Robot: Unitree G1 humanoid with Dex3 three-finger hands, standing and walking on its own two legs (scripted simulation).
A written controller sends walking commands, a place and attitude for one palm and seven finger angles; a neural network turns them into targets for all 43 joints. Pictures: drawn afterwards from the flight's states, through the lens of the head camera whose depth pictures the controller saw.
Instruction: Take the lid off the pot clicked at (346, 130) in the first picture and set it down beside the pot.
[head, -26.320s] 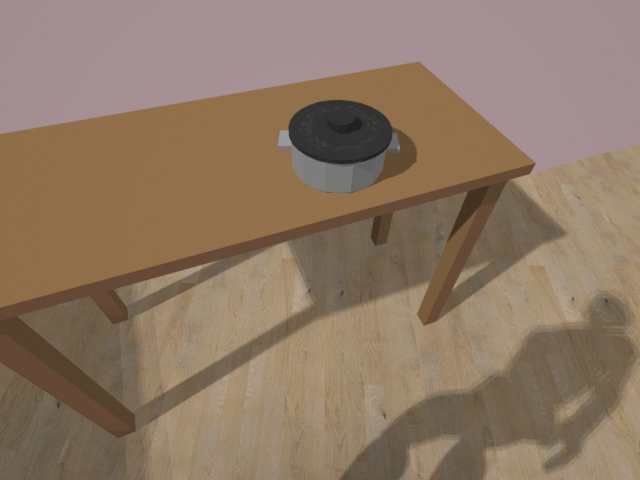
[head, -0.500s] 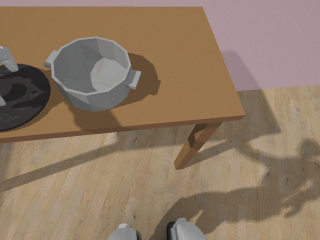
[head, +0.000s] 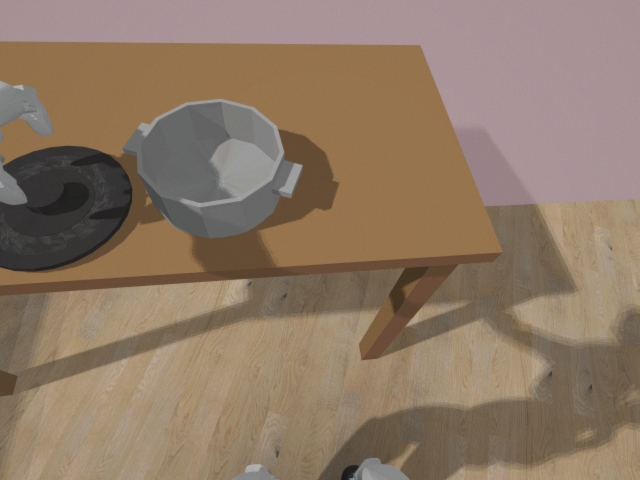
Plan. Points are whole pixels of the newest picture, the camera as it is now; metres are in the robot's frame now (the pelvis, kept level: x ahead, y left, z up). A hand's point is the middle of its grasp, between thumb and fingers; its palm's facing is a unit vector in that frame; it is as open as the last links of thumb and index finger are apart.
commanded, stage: raise the empty hand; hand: left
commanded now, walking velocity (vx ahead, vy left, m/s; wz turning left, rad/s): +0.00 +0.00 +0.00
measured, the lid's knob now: (44, 194) +0.48 +0.34 +0.02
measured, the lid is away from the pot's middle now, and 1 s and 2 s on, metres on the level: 0.22 0.22 0.22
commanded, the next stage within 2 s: draw the hand back to the body in 0.90 s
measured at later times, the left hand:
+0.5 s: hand out of the picture +0.46 +0.34 +0.15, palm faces -0.37 -0.10 -0.92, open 11.0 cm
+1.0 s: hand out of the picture +0.48 +0.34 +0.18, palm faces -0.37 -0.11 -0.92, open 11.0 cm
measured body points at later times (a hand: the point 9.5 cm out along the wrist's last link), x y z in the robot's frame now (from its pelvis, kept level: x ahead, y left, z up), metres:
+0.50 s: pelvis +0.00 +0.00 +0.01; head +0.08 +0.02 +0.45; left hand +0.48 +0.34 +0.21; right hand +0.01 -0.28 -0.11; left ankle -0.02 +0.06 -0.71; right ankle +0.00 -0.15 -0.71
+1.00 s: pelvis +0.01 +0.00 +0.01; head +0.09 +0.01 +0.46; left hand +0.49 +0.34 +0.23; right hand +0.03 -0.28 -0.11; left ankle -0.02 +0.06 -0.71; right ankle +0.00 -0.15 -0.71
